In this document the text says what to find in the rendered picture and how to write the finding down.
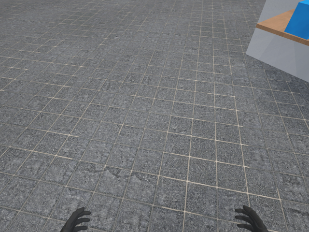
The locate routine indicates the table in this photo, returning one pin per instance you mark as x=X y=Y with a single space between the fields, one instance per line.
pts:
x=278 y=24

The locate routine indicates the robot left hand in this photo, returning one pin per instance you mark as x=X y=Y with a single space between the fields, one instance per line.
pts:
x=70 y=225

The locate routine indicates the robot right hand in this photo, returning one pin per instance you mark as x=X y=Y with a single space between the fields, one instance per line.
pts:
x=255 y=221

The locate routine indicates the carton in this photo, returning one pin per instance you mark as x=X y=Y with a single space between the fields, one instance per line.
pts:
x=299 y=22

